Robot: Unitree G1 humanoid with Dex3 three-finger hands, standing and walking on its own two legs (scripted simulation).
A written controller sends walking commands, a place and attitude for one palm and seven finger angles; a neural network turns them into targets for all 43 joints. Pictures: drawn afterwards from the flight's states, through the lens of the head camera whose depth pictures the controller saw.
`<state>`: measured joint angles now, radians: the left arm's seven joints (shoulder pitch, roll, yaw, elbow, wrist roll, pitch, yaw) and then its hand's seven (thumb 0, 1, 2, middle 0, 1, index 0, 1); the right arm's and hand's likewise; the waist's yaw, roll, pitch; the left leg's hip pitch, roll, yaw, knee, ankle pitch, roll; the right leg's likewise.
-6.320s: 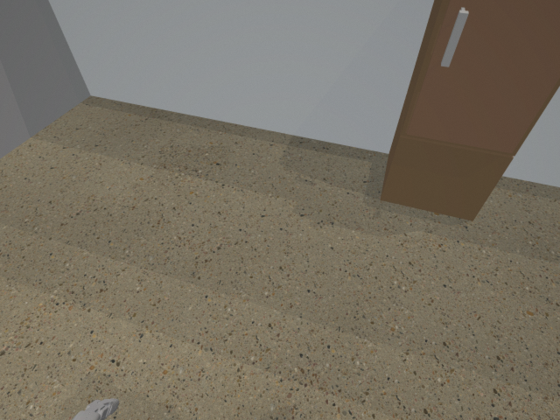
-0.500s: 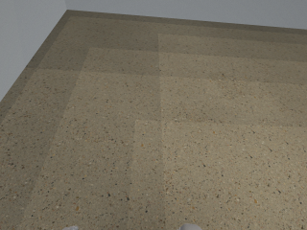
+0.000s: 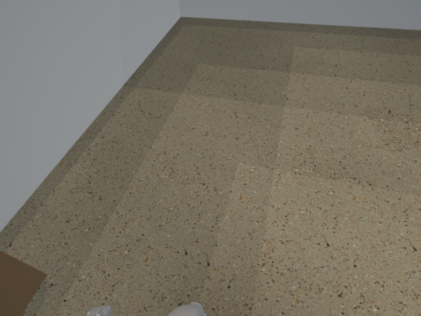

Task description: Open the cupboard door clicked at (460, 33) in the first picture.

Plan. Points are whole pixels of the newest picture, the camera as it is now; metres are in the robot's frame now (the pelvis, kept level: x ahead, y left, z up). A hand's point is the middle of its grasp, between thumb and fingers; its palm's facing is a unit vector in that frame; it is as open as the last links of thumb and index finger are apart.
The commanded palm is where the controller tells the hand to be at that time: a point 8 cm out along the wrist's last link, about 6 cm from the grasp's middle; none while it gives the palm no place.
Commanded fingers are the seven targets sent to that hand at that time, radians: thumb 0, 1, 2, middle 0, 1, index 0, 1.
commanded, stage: turn to face it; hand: left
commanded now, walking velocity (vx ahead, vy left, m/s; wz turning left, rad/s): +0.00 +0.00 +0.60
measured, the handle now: out of the picture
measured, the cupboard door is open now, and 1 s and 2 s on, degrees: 0 0 0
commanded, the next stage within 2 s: none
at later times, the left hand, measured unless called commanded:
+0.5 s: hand out of the picture -0.10 +0.21 -0.19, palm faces +0.41 -0.88 -0.25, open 7.4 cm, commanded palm none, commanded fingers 0.00 0.90 0.90 -0.20 -0.30 -0.20 -0.30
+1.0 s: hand out of the picture +0.00 +0.27 -0.14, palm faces +0.56 -0.78 -0.28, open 7.4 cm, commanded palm none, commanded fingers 0.00 0.90 0.90 -0.20 -0.30 -0.20 -0.30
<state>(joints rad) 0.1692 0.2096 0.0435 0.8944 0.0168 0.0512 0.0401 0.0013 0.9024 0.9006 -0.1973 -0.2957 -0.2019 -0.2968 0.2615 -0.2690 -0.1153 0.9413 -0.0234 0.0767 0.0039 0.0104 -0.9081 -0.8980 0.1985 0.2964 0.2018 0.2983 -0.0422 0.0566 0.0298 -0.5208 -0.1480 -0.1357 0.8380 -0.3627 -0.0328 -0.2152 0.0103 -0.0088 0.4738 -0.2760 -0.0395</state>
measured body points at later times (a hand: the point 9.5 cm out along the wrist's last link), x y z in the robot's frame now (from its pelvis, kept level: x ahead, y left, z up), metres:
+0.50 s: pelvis -0.02 +0.02 -0.02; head +0.02 +0.05 +0.43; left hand -0.12 +0.26 -0.17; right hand +0.22 -0.16 -0.14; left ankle -0.06 +0.11 -0.74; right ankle -0.02 -0.10 -0.74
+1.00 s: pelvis -0.02 +0.01 +0.00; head +0.02 +0.03 +0.45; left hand -0.03 +0.31 -0.12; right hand +0.15 -0.19 -0.15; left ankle -0.06 +0.11 -0.74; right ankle +0.06 -0.10 -0.71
